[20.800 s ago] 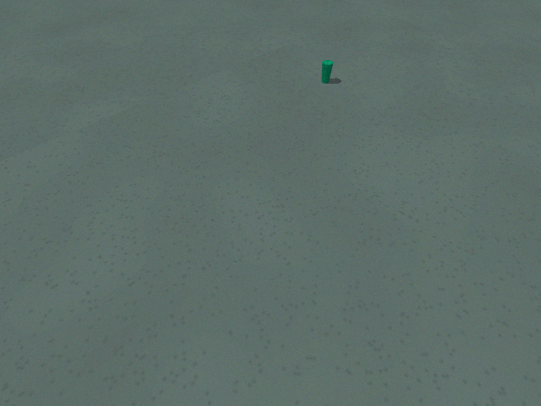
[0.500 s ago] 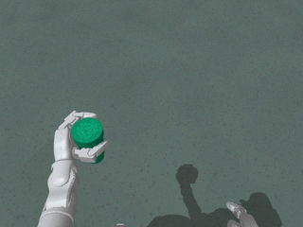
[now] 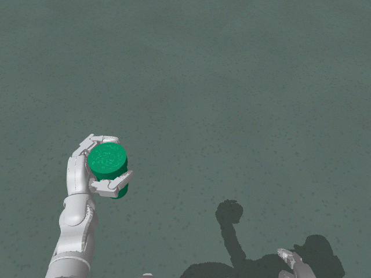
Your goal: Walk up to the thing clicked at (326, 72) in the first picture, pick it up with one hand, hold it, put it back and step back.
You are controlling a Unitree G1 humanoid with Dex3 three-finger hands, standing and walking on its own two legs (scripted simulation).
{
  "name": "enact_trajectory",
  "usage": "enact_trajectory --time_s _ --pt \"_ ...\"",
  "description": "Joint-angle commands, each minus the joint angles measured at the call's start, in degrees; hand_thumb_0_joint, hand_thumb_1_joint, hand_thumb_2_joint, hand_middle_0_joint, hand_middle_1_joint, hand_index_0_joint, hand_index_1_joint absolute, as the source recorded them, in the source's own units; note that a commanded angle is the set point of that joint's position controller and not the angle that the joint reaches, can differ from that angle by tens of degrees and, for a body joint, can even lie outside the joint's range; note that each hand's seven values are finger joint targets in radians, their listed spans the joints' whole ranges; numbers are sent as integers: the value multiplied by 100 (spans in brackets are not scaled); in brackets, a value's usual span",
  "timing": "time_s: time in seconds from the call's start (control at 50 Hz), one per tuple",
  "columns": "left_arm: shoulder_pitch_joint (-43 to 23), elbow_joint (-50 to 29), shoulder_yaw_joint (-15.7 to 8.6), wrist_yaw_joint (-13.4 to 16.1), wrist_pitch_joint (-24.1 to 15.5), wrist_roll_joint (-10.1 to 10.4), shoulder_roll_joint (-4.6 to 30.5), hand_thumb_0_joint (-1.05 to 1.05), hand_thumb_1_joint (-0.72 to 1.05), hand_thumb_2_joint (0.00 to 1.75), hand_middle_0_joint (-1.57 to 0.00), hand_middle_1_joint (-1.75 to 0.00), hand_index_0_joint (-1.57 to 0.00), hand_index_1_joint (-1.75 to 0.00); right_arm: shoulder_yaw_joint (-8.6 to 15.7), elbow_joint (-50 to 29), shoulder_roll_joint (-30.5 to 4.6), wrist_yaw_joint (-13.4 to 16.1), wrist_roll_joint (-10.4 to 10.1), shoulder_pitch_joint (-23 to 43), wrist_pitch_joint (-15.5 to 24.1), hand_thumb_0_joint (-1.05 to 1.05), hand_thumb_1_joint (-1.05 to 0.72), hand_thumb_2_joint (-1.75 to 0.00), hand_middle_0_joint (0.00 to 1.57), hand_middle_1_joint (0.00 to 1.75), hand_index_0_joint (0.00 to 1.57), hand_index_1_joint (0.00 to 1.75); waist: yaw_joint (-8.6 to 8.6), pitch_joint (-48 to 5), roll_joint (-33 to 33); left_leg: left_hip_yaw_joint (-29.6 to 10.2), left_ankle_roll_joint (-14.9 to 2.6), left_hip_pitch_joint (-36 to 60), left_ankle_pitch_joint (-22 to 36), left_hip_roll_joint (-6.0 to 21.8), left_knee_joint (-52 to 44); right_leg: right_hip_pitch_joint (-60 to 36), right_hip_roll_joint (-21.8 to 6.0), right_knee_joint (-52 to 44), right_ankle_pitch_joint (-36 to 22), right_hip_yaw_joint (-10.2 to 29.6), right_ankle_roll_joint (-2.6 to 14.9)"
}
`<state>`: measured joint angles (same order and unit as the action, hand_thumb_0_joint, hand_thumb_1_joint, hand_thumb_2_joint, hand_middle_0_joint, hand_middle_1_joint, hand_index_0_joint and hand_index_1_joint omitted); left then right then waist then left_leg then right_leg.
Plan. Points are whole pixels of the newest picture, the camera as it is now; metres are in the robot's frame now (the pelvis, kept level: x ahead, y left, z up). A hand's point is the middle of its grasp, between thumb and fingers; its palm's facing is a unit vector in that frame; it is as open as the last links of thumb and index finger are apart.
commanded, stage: hold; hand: left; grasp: from the side
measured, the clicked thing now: (112, 175) +0.33 +0.17 +0.01
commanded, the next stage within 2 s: crouch in 0.42 s
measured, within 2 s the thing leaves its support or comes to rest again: neither
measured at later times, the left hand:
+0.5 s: hand (110, 168) +0.33 +0.17 +0.05, palm faces +0.16 -0.99 -0.03, open 9.7 cm
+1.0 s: hand (118, 187) +0.34 +0.18 -0.07, palm faces +0.22 -0.97 -0.03, open 9.7 cm
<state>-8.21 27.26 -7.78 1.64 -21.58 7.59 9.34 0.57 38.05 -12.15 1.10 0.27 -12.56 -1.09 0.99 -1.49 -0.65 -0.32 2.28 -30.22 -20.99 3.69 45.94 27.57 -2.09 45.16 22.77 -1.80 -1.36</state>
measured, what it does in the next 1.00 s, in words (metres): lowers itself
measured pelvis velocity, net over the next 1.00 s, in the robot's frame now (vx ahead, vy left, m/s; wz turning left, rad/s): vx -0.03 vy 0.00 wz -0.01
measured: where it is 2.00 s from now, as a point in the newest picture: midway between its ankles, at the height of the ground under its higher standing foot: outside the picture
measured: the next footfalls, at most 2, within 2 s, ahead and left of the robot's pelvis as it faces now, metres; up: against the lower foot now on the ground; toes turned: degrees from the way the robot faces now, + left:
none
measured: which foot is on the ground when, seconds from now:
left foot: down 0.00-1.00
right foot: down 0.00-1.00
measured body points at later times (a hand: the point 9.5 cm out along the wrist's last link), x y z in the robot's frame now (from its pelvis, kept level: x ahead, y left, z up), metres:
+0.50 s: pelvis +0.00 +0.00 +0.00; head +0.03 +0.00 +0.45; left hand +0.31 +0.22 +0.06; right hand +0.13 -0.24 -0.11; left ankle +0.02 +0.14 -0.71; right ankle +0.00 -0.13 -0.71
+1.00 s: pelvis -0.03 +0.00 -0.07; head +0.08 +0.02 +0.37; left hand +0.33 +0.23 -0.07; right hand +0.09 -0.26 -0.18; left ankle +0.02 +0.14 -0.71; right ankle +0.00 -0.13 -0.71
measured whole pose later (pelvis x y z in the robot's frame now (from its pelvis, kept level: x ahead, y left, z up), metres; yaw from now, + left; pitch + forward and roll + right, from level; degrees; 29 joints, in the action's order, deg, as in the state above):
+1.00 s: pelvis -0.03 +0.00 -0.07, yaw +0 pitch +19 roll -1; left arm -18.5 45.9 -14.2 1.6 -37.5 6.1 11.4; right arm 1.9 38.9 -13.5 -1.7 3.2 -11.1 0.9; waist 3.2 -6.2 0.8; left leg -2.2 2.8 -60.1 -27.1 4.1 68.2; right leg 57.3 -1.8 67.8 29.4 -1.9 -1.0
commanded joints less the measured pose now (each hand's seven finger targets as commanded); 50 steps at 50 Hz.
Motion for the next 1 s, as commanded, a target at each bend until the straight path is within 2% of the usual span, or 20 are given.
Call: enact_trajectory --time_s 0.0,0.04,0.08,0.1,0.12,0.16,0.2,0.26,0.3,0.38,0.4,0.46,0.5,0.52,0.6,0.68,0.7,0.76,0.94,0.98 --pt "-1706 -1715 -243 10 -564 16 777 0 22 120 -122 -136 -124 -136 267 -764 -734 31 -15 226 196 0 -93 -91 20 30 20 30 -21 -1659 -116 147 -167 968 1167 -272 -620 -627 213 -645 -1505 -66 101" --pt "-1416 -1344 -125 -16 -492 57 523 0 21 122 -122 -138 -124 -137 260 -728 -728 24 -13 220 222 0 -93 -91 20 30 20 30 61 -1458 36 133 -181 859 1105 -259 -608 -486 233 -642 -1477 -73 95" --pt "-1668 -1597 -342 21 -527 64 787 0 21 119 -121 -135 -122 -135 269 -720 -735 36 -22 242 213 0 -93 -91 20 30 20 30 -6 -1517 15 137 -189 802 1022 -267 -605 -524 211 -674 -1404 -66 93" --pt "-1506 -1490 -132 9 -497 31 605 0 22 119 -120 -135 -122 -135 256 -751 -722 32 -18 252 214 0 -92 -91 20 30 20 30 41 -1499 82 142 -193 842 1003 -267 -619 -471 222 -688 -1392 -69 89" --pt "-1687 -1766 -123 -3 -524 44 647 0 24 119 -120 -134 -122 -134 256 -765 -726 27 -13 258 222 0 -92 -91 20 30 20 30 45 -1522 -39 158 -187 857 958 -275 -628 -473 214 -697 -1352 -58 94" --pt "-1402 -1358 -166 7 -476 49 588 0 22 120 -122 -137 -123 -136 261 -761 -750 35 -30 283 240 0 -93 -91 20 30 20 30 59 -1324 128 140 -197 799 833 -271 -654 -434 219 -721 -1222 -73 85" --pt "-1815 -1926 -309 29 -561 45 838 0 24 119 -120 -134 -122 -134 278 -749 -750 27 -20 268 240 0 -92 -91 20 30 20 30 -6 -1682 -181 138 -166 949 1081 -273 -612 -593 212 -637 -1450 -67 106" --pt "-1556 -1614 -127 32 -470 27 607 0 22 119 -120 -135 -122 -135 251 -727 -729 54 -16 252 237 0 -92 -91 20 30 20 30 79 -1495 -23 147 -184 942 1197 -268 -581 -503 224 -659 -1586 -60 82" --pt "-1687 -1719 -351 71 -489 49 805 0 22 119 -121 -135 -122 -135 259 -663 -728 69 -24 251 240 0 -92 -91 20 30 20 30 16 -1463 85 139 -199 841 1085 -268 -599 -498 210 -684 -1498 -64 80" --pt "-1509 -1446 -134 48 -461 30 530 0 23 120 -121 -136 -122 -136 283 -697 -747 50 -2 236 244 0 -92 -91 20 30 20 30 40 -1601 10 114 -178 964 1126 -243 -592 -476 231 -635 -1484 -85 105" --pt "-1890 -2003 -263 71 -511 27 820 0 25 120 -121 -135 -123 -135 301 -707 -782 58 -15 247 255 0 -92 -91 20 30 20 30 24 -1656 -133 127 -170 1033 1158 -258 -611 -507 218 -645 -1522 -71 110" --pt "-1474 -1531 -85 36 -412 15 549 0 21 119 -121 -135 -122 -135 262 -717 -739 49 -5 230 243 0 -93 -91 20 30 20 30 65 -1624 -18 131 -181 1025 1237 -258 -602 -585 227 -656 -1611 -76 90" --pt "-1643 -1636 -207 75 -416 36 667 0 19 124 -123 -138 -123 -139 283 -716 -749 38 -29 222 246 0 -92 -91 20 30 20 30 12 -1608 17 102 -175 958 1341 -227 -606 -571 246 -611 -1682 -109 105" --pt "-1759 -1614 -267 86 -415 1 781 0 18 118 -119 -130 -120 -131 294 -699 -783 46 -24 206 232 0 -89 -91 20 30 20 30 37 -1589 -28 106 -180 959 1327 -230 -616 -527 240 -615 -1663 -105 112" --pt "-1415 -998 -222 116 -403 21 462 0 21 118 -119 -132 -121 -131 284 -657 -741 34 2 194 235 0 -88 -90 20 30 20 30 95 -1220 271 117 -213 705 1088 -232 -561 -298 224 -628 -1475 -105 84" --pt "-1876 -1035 -425 167 -674 -48 673 0 19 118 -120 -132 -122 -131 334 -601 -741 -23 64 171 239 0 -88 -90 20 30 20 30 95 -1330 139 107 -220 435 891 -244 -366 8 194 -448 -1306 -67 103" --pt "-1664 -638 -348 157 -719 -68 528 0 18 117 -119 -132 -121 -131 325 -576 -730 -48 83 158 239 0 -88 -90 20 30 20 30 126 -1193 206 98 -222 285 783 -235 -308 151 202 -376 -1191 -77 107" --pt "-2004 -350 -570 164 -1061 -95 677 0 17 114 -115 -128 -117 -127 395 -502 -784 -113 128 143 278 0 -88 -90 20 30 20 30 165 -1305 141 62 -210 -132 506 -224 11 652 206 -22 -912 -49 149" --pt "-2901 694 -850 -23 -2322 -130 1003 0 13 114 -119 -130 -121 -130 408 -438 -875 -273 302 82 366 0 -89 -90 20 30 20 30 320 -2708 -130 -106 -220 -1881 -20 -228 2000 2697 195 1773 -260 88 210" --pt "-3002 1014 -1071 -58 -2499 -119 1211 0 14 114 -116 -128 -118 -128 410 -381 -973 -298 343 -27 356 0 -89 -90 20 30 20 30 321 -3201 -266 -173 -238 -2137 278 -210 2491 3140 236 2291 -444 21 237"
